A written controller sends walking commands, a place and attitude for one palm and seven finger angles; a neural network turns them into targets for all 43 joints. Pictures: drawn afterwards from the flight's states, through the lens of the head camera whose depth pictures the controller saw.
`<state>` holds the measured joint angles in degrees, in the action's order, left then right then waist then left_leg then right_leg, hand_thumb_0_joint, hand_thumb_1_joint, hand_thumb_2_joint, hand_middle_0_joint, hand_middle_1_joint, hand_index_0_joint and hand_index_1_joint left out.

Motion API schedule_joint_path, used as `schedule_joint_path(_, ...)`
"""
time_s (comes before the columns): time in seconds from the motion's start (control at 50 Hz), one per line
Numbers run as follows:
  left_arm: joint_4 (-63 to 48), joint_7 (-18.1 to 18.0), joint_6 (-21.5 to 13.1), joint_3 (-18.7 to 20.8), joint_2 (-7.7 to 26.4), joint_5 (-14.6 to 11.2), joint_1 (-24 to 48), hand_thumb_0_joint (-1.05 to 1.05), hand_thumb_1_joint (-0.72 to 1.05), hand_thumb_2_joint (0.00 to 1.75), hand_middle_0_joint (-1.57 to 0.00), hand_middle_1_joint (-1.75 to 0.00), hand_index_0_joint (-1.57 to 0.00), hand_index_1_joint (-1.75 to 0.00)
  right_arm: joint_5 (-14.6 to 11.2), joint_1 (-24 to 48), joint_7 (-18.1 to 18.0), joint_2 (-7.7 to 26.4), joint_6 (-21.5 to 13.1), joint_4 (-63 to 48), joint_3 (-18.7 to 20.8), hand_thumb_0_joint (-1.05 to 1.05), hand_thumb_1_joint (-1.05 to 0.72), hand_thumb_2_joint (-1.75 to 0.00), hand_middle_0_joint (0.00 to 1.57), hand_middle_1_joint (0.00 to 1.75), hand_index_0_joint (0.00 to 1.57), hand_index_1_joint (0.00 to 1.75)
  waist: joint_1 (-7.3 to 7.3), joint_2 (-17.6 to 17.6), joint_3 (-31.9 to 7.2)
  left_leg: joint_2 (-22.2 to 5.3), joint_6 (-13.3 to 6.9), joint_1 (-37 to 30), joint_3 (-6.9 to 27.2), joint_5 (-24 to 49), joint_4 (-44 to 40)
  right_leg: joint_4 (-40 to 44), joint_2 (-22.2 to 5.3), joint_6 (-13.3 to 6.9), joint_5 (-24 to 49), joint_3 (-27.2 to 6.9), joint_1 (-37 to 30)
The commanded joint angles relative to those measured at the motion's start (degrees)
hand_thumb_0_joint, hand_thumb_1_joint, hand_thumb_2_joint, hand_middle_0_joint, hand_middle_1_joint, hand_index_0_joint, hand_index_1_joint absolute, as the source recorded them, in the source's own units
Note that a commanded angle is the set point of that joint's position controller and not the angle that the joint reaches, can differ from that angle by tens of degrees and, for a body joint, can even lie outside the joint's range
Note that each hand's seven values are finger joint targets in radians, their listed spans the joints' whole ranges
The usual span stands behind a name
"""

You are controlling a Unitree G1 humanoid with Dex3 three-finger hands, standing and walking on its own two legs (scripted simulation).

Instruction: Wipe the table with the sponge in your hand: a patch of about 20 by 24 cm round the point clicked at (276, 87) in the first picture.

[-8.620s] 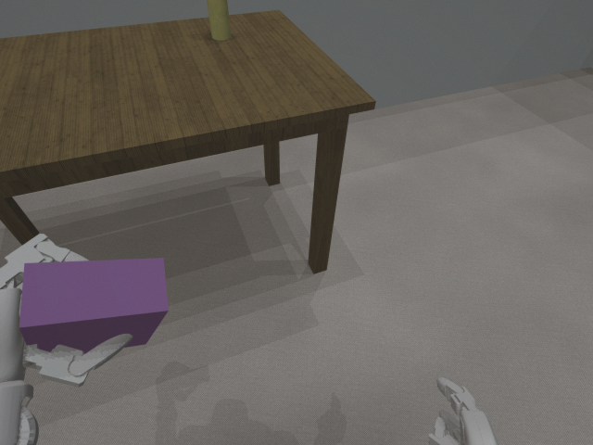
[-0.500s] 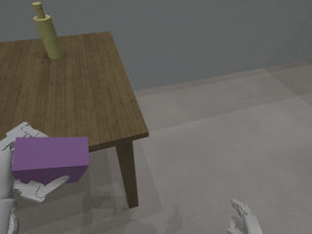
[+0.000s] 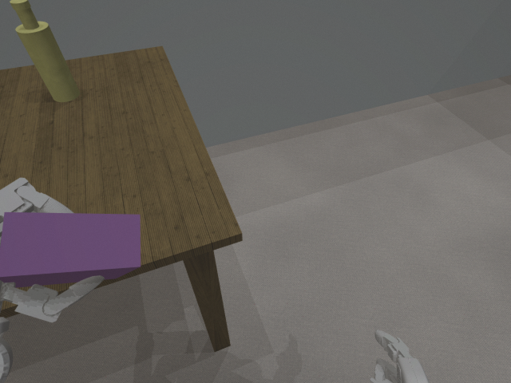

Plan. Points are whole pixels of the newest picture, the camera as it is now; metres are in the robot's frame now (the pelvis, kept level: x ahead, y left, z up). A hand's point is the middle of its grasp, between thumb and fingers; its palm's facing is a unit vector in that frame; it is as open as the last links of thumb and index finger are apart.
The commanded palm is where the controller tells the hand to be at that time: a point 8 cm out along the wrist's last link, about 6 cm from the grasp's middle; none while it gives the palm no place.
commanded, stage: come to a stop and stand still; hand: left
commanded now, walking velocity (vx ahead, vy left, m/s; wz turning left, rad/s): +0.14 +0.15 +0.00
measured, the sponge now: (90, 252) +0.23 +0.20 +0.17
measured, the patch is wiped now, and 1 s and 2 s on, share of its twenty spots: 0.00 0.00 0.00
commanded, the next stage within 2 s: look again from close up in 1.60 s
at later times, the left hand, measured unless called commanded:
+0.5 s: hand (17, 217) +0.25 +0.28 +0.20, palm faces +0.38 -0.83 -0.40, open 9.7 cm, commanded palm +0.21 +0.32 +0.20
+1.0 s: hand out of the picture +0.30 +0.35 +0.23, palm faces +0.48 -0.77 -0.43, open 9.7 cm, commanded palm +0.21 +0.34 +0.20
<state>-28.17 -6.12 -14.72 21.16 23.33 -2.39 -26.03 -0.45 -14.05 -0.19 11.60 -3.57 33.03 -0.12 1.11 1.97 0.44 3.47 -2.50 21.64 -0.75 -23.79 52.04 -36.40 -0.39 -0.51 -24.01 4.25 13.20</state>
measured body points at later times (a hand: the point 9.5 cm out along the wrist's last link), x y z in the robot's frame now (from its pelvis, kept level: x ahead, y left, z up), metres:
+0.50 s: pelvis +0.05 +0.05 +0.01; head +0.05 +0.05 +0.46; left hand +0.23 +0.32 +0.22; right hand +0.22 -0.15 -0.07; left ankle +0.09 +0.17 -0.71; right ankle +0.03 -0.05 -0.72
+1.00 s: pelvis +0.04 +0.06 +0.02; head +0.08 +0.08 +0.47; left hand +0.27 +0.39 +0.25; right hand +0.22 -0.17 -0.06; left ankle +0.08 +0.17 -0.72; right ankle +0.03 -0.05 -0.72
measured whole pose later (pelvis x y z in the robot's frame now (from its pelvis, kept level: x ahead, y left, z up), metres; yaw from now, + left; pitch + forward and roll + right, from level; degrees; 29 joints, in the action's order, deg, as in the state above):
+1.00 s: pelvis +0.04 +0.06 +0.02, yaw -2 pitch +1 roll -1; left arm -17.5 -4.9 -11.0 27.9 29.3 -2.7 -7.6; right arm -1.4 -9.4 -0.1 12.9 -6.4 34.0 0.2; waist -3.7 -0.5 4.4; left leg -1.6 -0.8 17.0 -2.4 -11.3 27.8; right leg -25.2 1.5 -0.4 -13.1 0.5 12.6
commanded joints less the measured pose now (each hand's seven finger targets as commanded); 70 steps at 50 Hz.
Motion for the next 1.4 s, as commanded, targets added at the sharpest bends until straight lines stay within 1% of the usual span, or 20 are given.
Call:
schedule_joint_path(0.0,-9.7,-2.2,-4.6,8.2,8.3,-0.8,0.0,0.00,0.10,1.30,-1.20,-1.60,-1.20,-1.60,0.0,5.8,0.4,7.4,-1.7,-7.8,2.9,0.00,-0.90,-0.90,0.20,0.30,0.20,0.30,-2.60,-6.4,-0.8,-8.8,1.8,26.0,10.2,-5.1,20.2,11.8,-24.5,-13.2,37.6,-24.6,-15.4)
schedule_joint_path(0.06,-14.9,-2.6,-5.4,7.8,9.2,0.6,6.1,0.00,0.10,1.30,-1.20,-1.60,-1.20,-1.60,0.2,7.6,-0.5,5.8,-1.6,-7.7,2.7,0.00,-0.90,-0.90,0.20,0.30,0.20,0.30,-1.75,-6.6,-1.3,-9.7,1.7,10.5,2.5,4.0,0.0,11.1,-17.5,-7.9,36.2,-11.0,-4.1)
schedule_joint_path(0.12,-15.6,-3.0,-3.8,7.0,8.9,0.6,6.5,0.00,0.10,1.30,-1.20,-1.60,-1.20,-1.60,0.1,7.0,-2.3,4.6,-3.2,-6.9,3.1,0.00,-0.90,-0.90,0.20,0.30,0.20,0.30,-1.30,-6.6,-4.1,-2.6,2.0,-11.1,-8.1,19.9,-18.5,5.3,-10.6,-3.9,32.8,-3.4,0.8)
schedule_joint_path(0.14,-17.3,-3.2,-3.6,7.4,9.7,0.5,7.5,0.00,0.10,1.30,-1.20,-1.60,-1.20,-1.60,-0.1,6.3,-3.0,5.3,-3.7,-7.2,3.8,0.00,-0.90,-0.90,0.20,0.30,0.20,0.30,-0.57,-1.9,-7.0,-2.4,1.8,-17.9,-6.8,22.7,-22.3,-2.5,-8.9,-2.2,31.9,-2.8,1.4)
schedule_joint_path(0.18,-18.5,-3.5,-3.4,7.5,9.0,-0.2,8.9,0.00,0.10,1.30,-1.20,-1.60,-1.20,-1.60,-0.3,5.4,-3.2,7.1,-4.2,-8.0,4.7,0.00,-0.90,-0.90,0.20,0.30,0.20,0.30,-0.59,14.6,-12.4,-19.7,-7.5,-23.8,18.3,34.3,-29.1,-26.0,1.0,1.8,-8.2,-1.9,11.2)
schedule_joint_path(0.2,-15.8,-3.6,-2.7,8.5,9.5,-0.3,8.6,0.00,0.10,1.30,-1.20,-1.60,-1.20,-1.60,-0.2,5.4,-3.0,5.6,-4.6,-7.5,4.0,0.00,-0.90,-0.90,0.20,0.30,0.20,0.30,-0.35,10.6,-10.1,-22.1,-11.6,-21.3,24.6,38.3,-31.0,-30.6,1.3,1.6,-10.4,-5.2,14.8)
schedule_joint_path(0.22,-16.4,-3.5,-2.4,9.0,10.2,-0.2,8.6,0.00,0.10,1.30,-1.20,-1.60,-1.20,-1.60,0.1,6.3,-2.6,5.7,-4.9,-6.7,3.9,0.00,-0.90,-0.90,0.20,0.30,0.20,0.30,-0.58,8.2,-10.6,-22.9,-12.1,-18.8,23.9,36.6,-30.6,-30.1,-0.8,1.4,-9.0,-7.4,14.0)
schedule_joint_path(0.34,-17.1,-2.9,-0.6,7.9,7.8,-0.4,-0.2,0.00,0.10,1.30,-1.20,-1.60,-1.20,-1.60,0.1,7.0,-1.0,5.9,-6.0,-7.7,1.9,0.00,-0.90,-0.90,0.20,0.30,0.20,0.30,-1.91,9.5,-7.2,-16.4,-2.4,1.3,6.9,10.2,-29.0,6.7,-0.1,0.3,6.2,-3.2,-7.5)
schedule_joint_path(0.42,-10.5,-2.7,2.2,5.8,5.9,-1.2,1.5,0.00,0.10,1.30,-1.20,-1.60,-1.20,-1.60,0.3,5.5,-1.6,4.8,-5.1,-7.2,1.7,0.00,-0.90,-0.90,0.20,0.30,0.20,0.30,-1.09,-11.4,-2.8,-4.8,3.9,-3.1,-0.3,6.4,-11.3,22.3,-11.6,-6.6,6.0,-22.2,6.0)
schedule_joint_path(0.46,-9.4,-3.2,2.6,6.0,7.0,-1.1,3.9,0.00,0.10,1.30,-1.20,-1.60,-1.20,-1.60,0.4,6.4,-2.3,4.6,-4.6,-5.9,0.7,0.00,-0.90,-0.90,0.20,0.30,0.20,0.30,-0.68,-8.3,-2.9,-5.2,3.9,-5.2,0.8,9.9,-13.7,19.8,-11.0,-6.9,14.6,-18.0,5.7)
schedule_joint_path(0.56,-11.3,-3.0,2.6,4.5,7.5,-0.3,8.0,0.00,0.10,1.30,-1.20,-1.60,-1.20,-1.60,0.2,8.2,-4.3,5.8,-4.1,-6.8,0.7,0.00,-0.90,-0.90,0.20,0.30,0.20,0.30,-1.68,4.2,-9.6,-10.4,1.4,-13.6,5.8,34.2,-27.1,9.9,-1.4,0.4,23.8,-5.2,-2.3)
schedule_joint_path(0.82,-10.4,-3.5,2.5,4.7,6.8,-1.0,1.1,0.00,0.10,1.30,-1.20,-1.60,-1.20,-1.60,0.3,7.6,-4.6,6.7,-3.8,-7.6,1.5,0.00,-0.90,-0.90,0.20,0.30,0.20,0.30,-1.83,2.7,-8.5,-7.8,2.6,-9.3,3.8,23.7,-30.0,16.5,-1.6,-0.1,22.0,-6.0,-6.4)
schedule_joint_path(0.84,-22.9,-2.4,-3.7,36.8,51.7,8.2,62.3,0.00,0.10,1.30,-1.20,-1.60,-1.20,-1.60,2.5,0.2,-3.6,9.5,-6.6,-8.3,3.1,0.00,-0.90,-0.90,0.20,0.30,0.20,0.30,-2.91,-5.0,8.3,-9.1,0.4,0.3,0.8,23.0,-21.6,24.0,-5.7,3.0,23.8,-10.4,7.3)
schedule_joint_path(0.86,2.2,-0.5,-1.0,20.8,29.3,2.3,48.7,0.00,0.10,1.30,-1.20,-1.60,-1.20,-1.60,-1.0,5.2,-3.7,5.1,-5.1,-2.5,2.4,0.00,-0.90,-0.90,0.20,0.30,0.20,0.30,-1.15,0.6,2.4,-8.1,1.4,-8.9,2.1,21.1,-23.4,19.2,-8.6,-3.0,17.7,-10.2,7.7)
schedule_joint_path(0.88,7.4,1.2,-0.2,11.0,16.6,1.0,33.5,0.00,0.10,1.30,-1.20,-1.60,-1.20,-1.60,-0.1,5.5,-2.7,7.5,-6.0,-5.2,3.9,0.00,-0.90,-0.90,0.20,0.30,0.20,0.30,-2.66,1.7,-3.5,-7.1,2.2,-13.9,1.2,19.7,-24.7,16.2,-5.7,-3.9,21.9,-13.3,3.5)
schedule_joint_path(0.96,-3.1,3.3,0.6,-1.4,1.5,-1.5,3.4,0.00,0.10,1.30,-1.20,-1.60,-1.20,-1.60,-1.9,6.5,1.4,7.0,-6.0,-8.9,3.7,0.00,-0.90,-0.90,0.20,0.30,0.20,0.30,-3.92,1.0,-12.5,-7.8,-0.2,-16.5,0.7,22.7,-26.6,12.3,-3.4,1.3,23.5,-9.0,-3.8)
schedule_joint_path(1.04,-10.8,1.4,0.9,6.4,10.1,-0.2,1.5,0.00,0.10,1.30,-1.20,-1.60,-1.20,-1.60,-0.5,8.0,0.3,7.7,-5.8,-10.8,2.8,0.00,-0.90,-0.90,0.20,0.30,0.20,0.30,-3.35,-7.0,-6.1,-7.4,0.9,-10.0,1.5,9.9,-29.1,17.5,-2.9,-0.5,10.5,-8.7,-1.1)
schedule_joint_path(1.16,-15.5,-0.8,-1.2,13.5,16.1,0.0,9.9,0.00,0.10,1.30,-1.20,-1.60,-1.20,-1.60,-0.1,8.5,-2.7,7.4,-6.2,-10.5,2.4,0.00,-0.90,-0.90,0.20,0.30,0.20,0.30,-2.45,3.6,-6.8,-8.6,-0.3,-7.9,4.4,8.2,-31.7,12.6,-1.5,-0.9,13.6,-7.1,-4.9)
schedule_joint_path(1.22,-15.0,-0.3,-2.0,10.4,12.7,-0.2,10.5,0.00,0.10,1.30,-1.20,-1.60,-1.20,-1.60,-0.1,7.0,-2.4,7.1,-7.5,-9.7,2.4,0.00,-0.90,-0.90,0.20,0.30,0.20,0.30,-2.41,6.6,-8.1,-8.7,-0.4,-9.5,4.5,12.7,-30.9,11.9,-1.5,-1.0,16.8,-6.2,-6.2)
schedule_joint_path(1.38,-8.2,0.0,-0.9,3.1,4.7,0.9,4.9,0.00,0.10,1.30,-1.20,-1.60,-1.20,-1.60,0.2,6.1,-1.3,7.5,-7.7,-7.4,2.4,0.00,-0.90,-0.90,0.20,0.30,0.20,0.30,-2.27,1.1,-7.1,-9.0,0.7,-12.6,4.4,21.4,-30.2,13.4,-1.6,-0.6,19.9,-5.1,-3.0)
